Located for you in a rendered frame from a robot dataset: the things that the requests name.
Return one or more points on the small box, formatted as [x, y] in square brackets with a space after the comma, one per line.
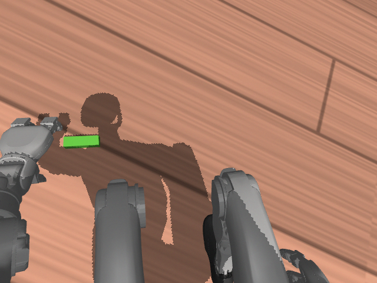
[81, 142]

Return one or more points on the left robot hand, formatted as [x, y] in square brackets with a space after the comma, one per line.
[27, 139]

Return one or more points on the right robot hand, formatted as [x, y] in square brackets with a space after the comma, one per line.
[309, 271]

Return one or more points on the right robot foot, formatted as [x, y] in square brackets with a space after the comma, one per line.
[210, 247]

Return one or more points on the left robot arm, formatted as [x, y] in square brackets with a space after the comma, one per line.
[16, 174]

